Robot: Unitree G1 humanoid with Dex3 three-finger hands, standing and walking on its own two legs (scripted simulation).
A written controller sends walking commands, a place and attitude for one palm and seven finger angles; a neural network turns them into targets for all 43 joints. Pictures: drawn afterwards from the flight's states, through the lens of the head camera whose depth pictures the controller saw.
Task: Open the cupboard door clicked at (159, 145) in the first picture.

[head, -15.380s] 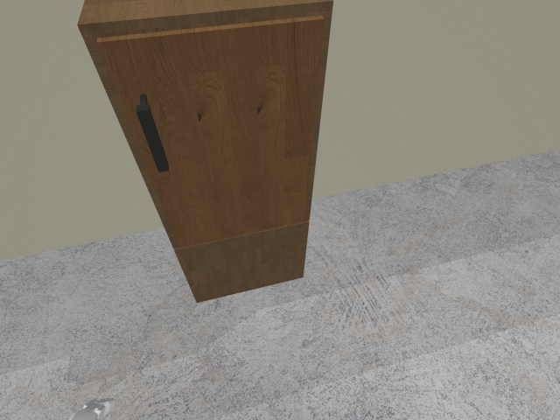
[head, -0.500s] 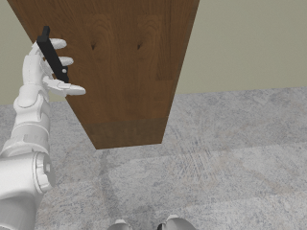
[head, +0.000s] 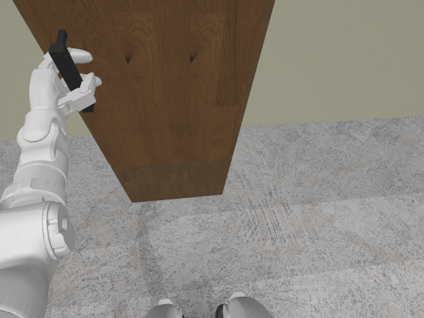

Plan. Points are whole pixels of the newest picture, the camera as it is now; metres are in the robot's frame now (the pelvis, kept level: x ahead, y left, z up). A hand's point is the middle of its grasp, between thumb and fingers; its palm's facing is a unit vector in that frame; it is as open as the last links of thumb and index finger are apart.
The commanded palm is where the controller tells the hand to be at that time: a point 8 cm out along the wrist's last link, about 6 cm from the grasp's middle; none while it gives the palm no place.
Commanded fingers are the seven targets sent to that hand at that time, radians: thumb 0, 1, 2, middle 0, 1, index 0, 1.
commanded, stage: close the thumb around the handle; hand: left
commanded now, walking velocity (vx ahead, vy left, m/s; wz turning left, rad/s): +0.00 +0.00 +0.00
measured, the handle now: (76, 74) +0.55 +0.22 +0.10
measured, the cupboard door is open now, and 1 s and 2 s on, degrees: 1 40 43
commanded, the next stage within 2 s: pull the door open along its arc in 0.10 s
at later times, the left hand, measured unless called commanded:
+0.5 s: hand (88, 103) +0.48 +0.19 +0.10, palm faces +0.02 -1.00 -0.01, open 5.6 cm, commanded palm +0.42 +0.24 +0.10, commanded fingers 0.00 0.90 0.90 -0.40 -1.35 -0.40 -1.35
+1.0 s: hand (152, 191) +0.30 +0.07 +0.11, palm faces +0.33 -0.94 +0.05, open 6.1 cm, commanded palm +0.23 +0.16 +0.10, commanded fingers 0.00 0.90 0.90 -0.40 -1.35 -0.40 -1.35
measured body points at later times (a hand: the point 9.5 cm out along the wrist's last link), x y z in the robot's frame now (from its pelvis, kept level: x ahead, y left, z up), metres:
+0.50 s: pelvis +0.01 +0.00 +0.01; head +0.09 +0.00 +0.45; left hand +0.47 +0.24 +0.10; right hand +0.03 -0.26 -0.11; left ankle -0.01 +0.08 -0.69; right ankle +0.01 -0.10 -0.69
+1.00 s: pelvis +0.01 -0.02 +0.02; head +0.02 -0.04 +0.47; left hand +0.28 +0.12 +0.11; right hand +0.21 -0.22 -0.06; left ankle -0.01 +0.08 -0.69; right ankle +0.01 -0.10 -0.69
